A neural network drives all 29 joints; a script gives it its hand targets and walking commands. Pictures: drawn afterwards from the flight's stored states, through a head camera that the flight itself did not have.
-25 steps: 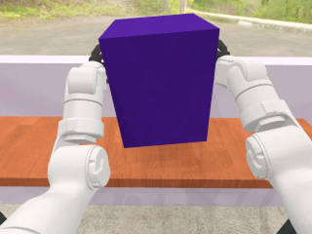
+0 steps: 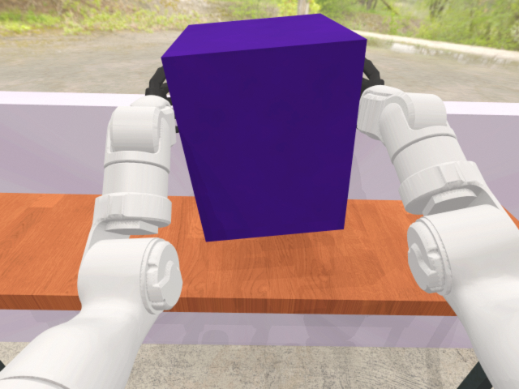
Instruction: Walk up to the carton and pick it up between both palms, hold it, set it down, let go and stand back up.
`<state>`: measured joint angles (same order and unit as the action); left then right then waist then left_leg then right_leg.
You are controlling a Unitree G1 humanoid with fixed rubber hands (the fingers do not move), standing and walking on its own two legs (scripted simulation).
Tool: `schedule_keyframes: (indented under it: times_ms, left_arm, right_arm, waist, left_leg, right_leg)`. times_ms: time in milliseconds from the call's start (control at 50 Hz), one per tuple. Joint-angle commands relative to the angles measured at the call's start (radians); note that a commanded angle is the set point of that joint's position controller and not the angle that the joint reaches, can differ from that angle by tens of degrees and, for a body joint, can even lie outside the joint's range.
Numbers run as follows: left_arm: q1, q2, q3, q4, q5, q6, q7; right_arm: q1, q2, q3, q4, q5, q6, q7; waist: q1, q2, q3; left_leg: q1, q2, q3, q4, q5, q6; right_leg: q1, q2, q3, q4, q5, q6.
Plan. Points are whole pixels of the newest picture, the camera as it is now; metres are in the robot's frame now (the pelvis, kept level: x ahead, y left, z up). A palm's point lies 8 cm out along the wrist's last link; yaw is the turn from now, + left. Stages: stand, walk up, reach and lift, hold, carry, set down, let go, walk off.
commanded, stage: hold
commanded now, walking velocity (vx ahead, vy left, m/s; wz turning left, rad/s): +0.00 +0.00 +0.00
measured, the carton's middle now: (264, 124) +0.39 +0.00 +0.30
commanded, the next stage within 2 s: none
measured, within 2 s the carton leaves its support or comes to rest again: neither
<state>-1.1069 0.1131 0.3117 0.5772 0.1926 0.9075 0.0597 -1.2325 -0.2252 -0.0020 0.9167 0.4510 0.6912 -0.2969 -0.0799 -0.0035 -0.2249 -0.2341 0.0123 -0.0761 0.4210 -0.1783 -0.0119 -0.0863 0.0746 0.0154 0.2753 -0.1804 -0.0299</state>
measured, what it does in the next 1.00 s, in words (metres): stands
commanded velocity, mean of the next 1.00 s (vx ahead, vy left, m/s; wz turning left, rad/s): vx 0.00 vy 0.00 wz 0.00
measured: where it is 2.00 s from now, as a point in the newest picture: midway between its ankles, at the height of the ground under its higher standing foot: outside the picture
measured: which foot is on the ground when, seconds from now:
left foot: down 0.00-1.00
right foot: down 0.00-1.00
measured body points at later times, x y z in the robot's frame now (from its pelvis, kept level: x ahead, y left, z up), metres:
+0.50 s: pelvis +0.00 +0.00 +0.00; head -0.10 +0.02 +0.44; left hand +0.39 +0.16 +0.33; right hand +0.39 -0.14 +0.34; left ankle +0.03 +0.12 -0.75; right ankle -0.02 -0.10 -0.75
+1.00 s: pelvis +0.00 +0.00 +0.00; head -0.09 +0.02 +0.44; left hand +0.40 +0.15 +0.32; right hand +0.39 -0.15 +0.32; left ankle +0.03 +0.12 -0.75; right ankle -0.02 -0.10 -0.75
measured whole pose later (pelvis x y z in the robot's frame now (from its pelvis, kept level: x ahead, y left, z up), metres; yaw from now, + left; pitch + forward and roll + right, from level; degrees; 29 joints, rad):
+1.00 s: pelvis +0.00 +0.00 +0.00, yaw -1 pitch -1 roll -2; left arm -1.07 0.09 0.34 0.55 0.18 0.91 0.08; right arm -1.18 -0.24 0.08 0.88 0.50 0.69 -0.30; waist -0.06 0.02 -0.22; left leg -0.22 0.01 -0.07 0.41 -0.18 -0.01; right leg -0.08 0.08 0.04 0.26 -0.17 -0.02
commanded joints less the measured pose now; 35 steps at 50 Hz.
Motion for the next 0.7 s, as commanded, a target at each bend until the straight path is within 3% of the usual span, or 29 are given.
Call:
schedule_keyframes:
  times_ms: [0,20,40,100,160,240,280,300,320,340,360,380,420,460,500,520,580,640,680]
  left_arm:
    - [-0.771,-0.619,-0.234,-0.127,-0.168,-0.093,-0.125]
    - [-0.743,-0.602,-0.219,-0.125,-0.163,-0.091,-0.126]
    - [-0.745,-0.592,-0.210,-0.152,-0.159,-0.092,-0.125]
    - [-0.735,-0.573,-0.203,-0.160,-0.152,-0.080,-0.127]
    - [-0.792,-0.600,-0.261,-0.177,-0.207,-0.088,-0.116]
    - [-0.816,-0.636,-0.264,-0.095,-0.214,-0.091,-0.108]
    - [-0.809,-0.640,-0.264,-0.072,-0.206,-0.096,-0.110]
    - [-0.821,-0.646,-0.267,-0.080,-0.205,-0.100,-0.116]
    - [-0.798,-0.651,-0.254,-0.058,-0.204,-0.099,-0.122]
    - [-0.798,-0.650,-0.240,-0.042,-0.190,-0.098,-0.128]
    - [-0.824,-0.668,-0.276,-0.088,-0.212,-0.105,-0.132]
    - [-0.813,-0.644,-0.245,-0.052,-0.191,-0.099,-0.132]
    - [-0.775,-0.650,-0.234,-0.021,-0.176,-0.090,-0.147]
    - [-0.768,-0.645,-0.240,-0.056,-0.169,-0.089,-0.152]
    - [-0.756,-0.645,-0.230,-0.065,-0.168,-0.086,-0.151]
    - [-0.781,-0.653,-0.255,-0.093,-0.180,-0.092,-0.147]
    - [-0.777,-0.653,-0.260,-0.109,-0.194,-0.104,-0.134]
    - [-0.813,-0.666,-0.303,-0.193,-0.205,-0.106,-0.113]
    - [-0.805,-0.656,-0.297,-0.209,-0.211,-0.098,-0.102]
  right_arm:
    - [-0.890,0.647,0.186,-0.349,0.216,-0.032,0.140]
    - [-0.882,0.648,0.204,-0.360,0.224,-0.030,0.135]
    - [-0.874,0.659,0.222,-0.370,0.238,-0.030,0.133]
    - [-0.872,0.654,0.231,-0.386,0.249,-0.027,0.132]
    - [-0.925,0.674,0.222,-0.449,0.242,-0.038,0.132]
    - [-0.961,0.677,0.152,-0.404,0.192,-0.039,0.137]
    - [-0.946,0.680,0.140,-0.385,0.182,-0.038,0.136]
    - [-0.909,0.669,0.123,-0.338,0.173,-0.030,0.135]
    - [-0.933,0.677,0.128,-0.373,0.169,-0.036,0.132]
    - [-0.916,0.659,0.117,-0.328,0.163,-0.029,0.130]
    - [-0.938,0.660,0.122,-0.370,0.173,-0.038,0.128]
    - [-0.923,0.647,0.120,-0.324,0.176,-0.026,0.128]
    - [-0.891,0.603,0.089,-0.292,0.165,-0.023,0.131]
    - [-0.870,0.590,0.108,-0.298,0.176,-0.026,0.132]
    - [-0.915,0.591,0.125,-0.349,0.190,-0.038,0.136]
    - [-0.907,0.586,0.123,-0.344,0.192,-0.038,0.136]
    - [-0.924,0.612,0.149,-0.391,0.194,-0.052,0.138]
    - [-0.880,0.612,0.155,-0.363,0.209,-0.046,0.145]
    - [-0.883,0.631,0.180,-0.393,0.222,-0.041,0.148]
  waist:
    - [0.040,0.059,-0.354]
    - [0.046,0.026,-0.376]
    - [0.064,0.016,-0.393]
    - [0.071,0.006,-0.375]
    - [0.050,-0.020,-0.390]
    - [0.027,-0.020,-0.296]
    - [0.016,-0.003,-0.299]
    - [-0.007,0.025,-0.295]
    - [0.005,0.017,-0.300]
    - [-0.002,0.030,-0.274]
    - [-0.011,0.058,-0.338]
    - [-0.002,0.061,-0.289]
    - [-0.017,0.104,-0.257]
    - [-0.012,0.122,-0.289]
    - [0.005,0.100,-0.338]
    - [-0.009,0.120,-0.360]
    - [0.007,0.080,-0.381]
    - [-0.001,0.118,-0.381]
    - [0.013,0.081,-0.398]
  left_leg:
    - [0.259,-0.028,0.002,-0.013,0.275,-0.030]
    - [0.272,-0.033,0.005,-0.009,0.290,-0.017]
    - [0.285,-0.033,0.006,-0.005,0.320,-0.014]
    - [0.297,-0.033,0.005,-0.001,0.345,-0.015]
    - [0.300,-0.034,0.003,0.003,0.300,-0.010]
    - [0.238,-0.025,0.004,-0.034,0.149,0.000]
    - [0.238,-0.026,0.005,-0.037,0.128,-0.002]
    - [0.232,-0.024,0.002,-0.039,0.117,-0.006]
    - [0.218,-0.030,0.006,-0.036,0.117,-0.001]
    - [0.218,-0.029,0.004,-0.039,0.111,-0.006]
    - [0.232,-0.024,-0.003,-0.027,0.145,-0.020]
    - [0.229,-0.025,-0.003,-0.029,0.156,-0.021]
    - [0.216,-0.020,-0.004,-0.034,0.139,-0.034]
    - [0.227,-0.022,-0.005,-0.029,0.207,-0.052]
    - [0.251,-0.026,-0.006,-0.018,0.240,-0.046]
    - [0.267,-0.022,-0.008,-0.013,0.256,-0.054]
    - [0.261,-0.025,-0.010,-0.012,0.248,-0.040]
    - [0.290,-0.012,-0.019,-0.003,0.313,-0.058]
    - [0.310,-0.018,-0.015,0.009,0.347,-0.050]
  right_leg:
    - [0.003,0.003,0.040,-0.023,0.249,0.074]
    - [0.021,0.002,0.042,-0.024,0.281,0.081]
    - [0.039,0.005,0.041,-0.016,0.319,0.088]
    - [0.040,0.008,0.041,-0.018,0.347,0.093]
    - [-0.015,0.008,0.040,-0.032,0.283,0.095]
    - [-0.092,0.002,0.037,-0.063,0.125,0.082]
    - [-0.090,-0.003,0.042,-0.064,0.124,0.076]
    - [-0.092,-0.008,0.048,-0.062,0.114,0.072]
    - [-0.072,-0.010,0.051,-0.065,0.130,0.073]
    - [-0.079,-0.017,0.054,-0.066,0.135,0.072]
    - [-0.063,-0.011,0.052,-0.051,0.161,0.067]
    - [-0.066,-0.007,0.046,-0.057,0.152,0.063]
    - [-0.061,-0.012,0.044,-0.059,0.126,0.050]
    - [-0.023,-0.003,0.041,-0.045,0.182,0.046]
    - [-0.006,0.000,0.039,-0.044,0.204,0.051]
    - [-0.006,0.002,0.036,-0.040,0.214,0.048]
    - [-0.003,0.000,0.039,-0.039,0.217,0.059]
    - [-0.019,0.015,0.027,-0.025,0.230,0.050]
    - [-0.018,0.019,0.026,-0.030,0.245,0.058]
